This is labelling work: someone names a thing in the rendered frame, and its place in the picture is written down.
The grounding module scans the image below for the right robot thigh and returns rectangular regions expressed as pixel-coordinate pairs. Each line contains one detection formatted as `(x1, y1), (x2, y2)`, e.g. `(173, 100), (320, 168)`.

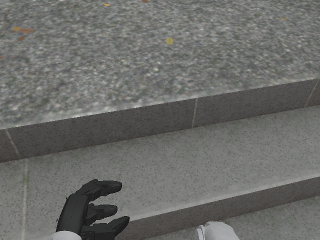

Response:
(195, 222), (240, 240)

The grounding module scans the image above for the left robot forearm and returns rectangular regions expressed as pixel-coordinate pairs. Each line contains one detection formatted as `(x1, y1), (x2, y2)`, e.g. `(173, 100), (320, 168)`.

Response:
(48, 230), (82, 240)

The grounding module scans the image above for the left robot hand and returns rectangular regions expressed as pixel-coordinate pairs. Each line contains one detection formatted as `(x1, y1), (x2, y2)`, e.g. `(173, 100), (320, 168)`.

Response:
(56, 179), (130, 240)

